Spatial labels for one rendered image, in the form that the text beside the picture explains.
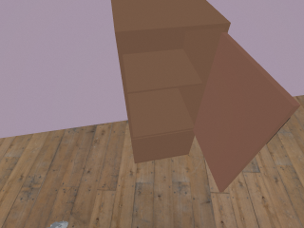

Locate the cupboard door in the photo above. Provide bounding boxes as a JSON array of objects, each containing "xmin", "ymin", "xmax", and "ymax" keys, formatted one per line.
[{"xmin": 193, "ymin": 32, "xmax": 301, "ymax": 193}]

